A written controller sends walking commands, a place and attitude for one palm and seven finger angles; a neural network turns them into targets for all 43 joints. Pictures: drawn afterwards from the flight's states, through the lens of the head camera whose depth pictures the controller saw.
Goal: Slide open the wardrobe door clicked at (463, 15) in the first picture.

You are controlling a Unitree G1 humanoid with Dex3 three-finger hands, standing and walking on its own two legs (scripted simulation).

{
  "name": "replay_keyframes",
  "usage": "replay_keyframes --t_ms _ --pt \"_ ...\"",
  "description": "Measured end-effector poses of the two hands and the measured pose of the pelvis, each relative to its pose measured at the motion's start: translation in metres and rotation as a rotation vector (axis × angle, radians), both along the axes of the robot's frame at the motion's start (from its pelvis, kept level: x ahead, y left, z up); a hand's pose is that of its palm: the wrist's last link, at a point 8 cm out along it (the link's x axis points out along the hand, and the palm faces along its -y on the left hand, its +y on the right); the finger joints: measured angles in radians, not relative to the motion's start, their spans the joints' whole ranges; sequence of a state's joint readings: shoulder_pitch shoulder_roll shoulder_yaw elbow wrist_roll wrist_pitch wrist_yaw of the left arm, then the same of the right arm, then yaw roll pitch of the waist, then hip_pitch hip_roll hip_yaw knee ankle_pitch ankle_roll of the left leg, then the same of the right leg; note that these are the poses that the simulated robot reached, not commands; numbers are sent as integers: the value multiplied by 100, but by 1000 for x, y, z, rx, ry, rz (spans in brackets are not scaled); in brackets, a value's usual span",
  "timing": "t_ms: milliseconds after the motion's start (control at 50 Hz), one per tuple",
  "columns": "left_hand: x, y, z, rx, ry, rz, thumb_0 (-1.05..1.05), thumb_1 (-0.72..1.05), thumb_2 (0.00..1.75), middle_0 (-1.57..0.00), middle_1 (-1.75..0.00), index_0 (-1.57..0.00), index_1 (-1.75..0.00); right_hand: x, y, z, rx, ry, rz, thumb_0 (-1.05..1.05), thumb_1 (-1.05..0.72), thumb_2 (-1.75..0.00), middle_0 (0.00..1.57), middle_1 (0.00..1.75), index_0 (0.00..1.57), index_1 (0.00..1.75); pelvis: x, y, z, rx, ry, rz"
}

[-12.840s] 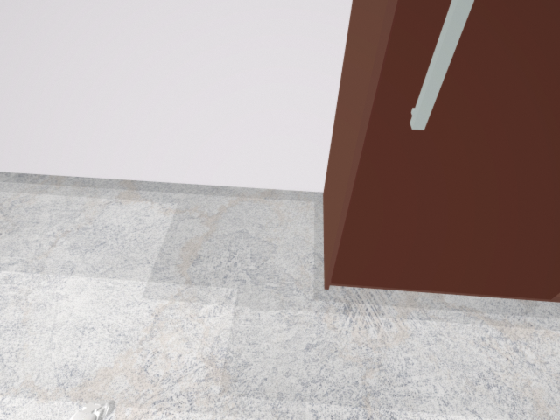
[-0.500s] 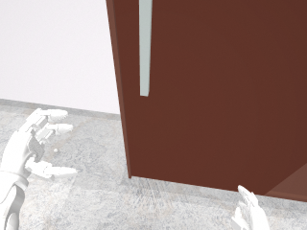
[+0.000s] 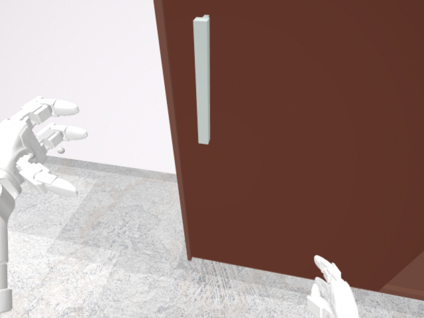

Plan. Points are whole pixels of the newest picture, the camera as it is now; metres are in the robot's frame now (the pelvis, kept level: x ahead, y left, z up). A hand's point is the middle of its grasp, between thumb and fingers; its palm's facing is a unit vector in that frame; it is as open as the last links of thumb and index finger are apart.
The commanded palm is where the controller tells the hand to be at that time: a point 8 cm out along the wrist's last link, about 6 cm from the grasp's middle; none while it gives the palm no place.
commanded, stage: raise the hand with hooked fingers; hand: left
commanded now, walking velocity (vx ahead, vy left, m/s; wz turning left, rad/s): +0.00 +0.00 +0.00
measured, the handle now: (205, 86) +0.56 +0.10 +0.20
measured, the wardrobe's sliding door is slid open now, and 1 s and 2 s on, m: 0.00 0.00 0.00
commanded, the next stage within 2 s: move the hooked fingers beside the handle in 0.46 s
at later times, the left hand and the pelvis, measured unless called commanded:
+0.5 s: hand (100, 145) +0.31 +0.24 +0.21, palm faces +0.03 -1.00 -0.09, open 14.0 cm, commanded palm +0.27 +0.29 +0.22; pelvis +0.02 -0.02 +0.00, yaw -2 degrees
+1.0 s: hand (118, 128) +0.35 +0.22 +0.21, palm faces +0.02 -1.00 -0.05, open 14.0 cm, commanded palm +0.34 +0.27 +0.21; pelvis +0.02 +0.00 +0.00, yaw -1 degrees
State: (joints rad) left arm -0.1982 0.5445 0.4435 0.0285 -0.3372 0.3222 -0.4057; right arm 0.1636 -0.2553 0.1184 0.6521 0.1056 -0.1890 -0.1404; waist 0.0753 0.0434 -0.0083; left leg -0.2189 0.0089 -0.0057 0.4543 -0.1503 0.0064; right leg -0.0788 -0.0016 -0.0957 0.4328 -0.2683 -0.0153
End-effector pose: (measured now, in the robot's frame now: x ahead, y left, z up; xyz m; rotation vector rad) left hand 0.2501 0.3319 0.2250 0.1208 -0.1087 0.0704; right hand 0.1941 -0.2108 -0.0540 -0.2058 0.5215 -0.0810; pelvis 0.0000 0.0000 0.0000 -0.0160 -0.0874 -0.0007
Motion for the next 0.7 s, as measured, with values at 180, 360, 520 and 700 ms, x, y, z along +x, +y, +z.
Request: replay_keyframes --t_ms 180,360,520,700 --pt "10 -32 -17 -23 67 -62 -2 -50 30 -30 -120 -30 -120 -8 -39 -6 -2 14 -64 2 -90 -90 20 30 20 30 4 -15 -1 6 12 -15" --pt "21 -35 -12 -37 6 2 -2 -50 30 -30 -120 -31 -120 0 -58 -6 -13 4 -92 2 -90 -90 20 30 20 30 17 -25 -4 11 16 -27" --pt "38 -42 -13 -30 34 -47 -2 -50 30 -30 -120 -30 -120 13 -54 -8 -3 0 -101 2 -90 -90 20 30 20 30 25 -21 -5 18 31 -31" --pt "46 -35 -13 -51 19 -36 -2 -50 30 -30 -120 -30 -120 21 -36 -5 9 -3 -82 2 -90 -90 20 30 20 30 30 -12 -4 17 33 -29"
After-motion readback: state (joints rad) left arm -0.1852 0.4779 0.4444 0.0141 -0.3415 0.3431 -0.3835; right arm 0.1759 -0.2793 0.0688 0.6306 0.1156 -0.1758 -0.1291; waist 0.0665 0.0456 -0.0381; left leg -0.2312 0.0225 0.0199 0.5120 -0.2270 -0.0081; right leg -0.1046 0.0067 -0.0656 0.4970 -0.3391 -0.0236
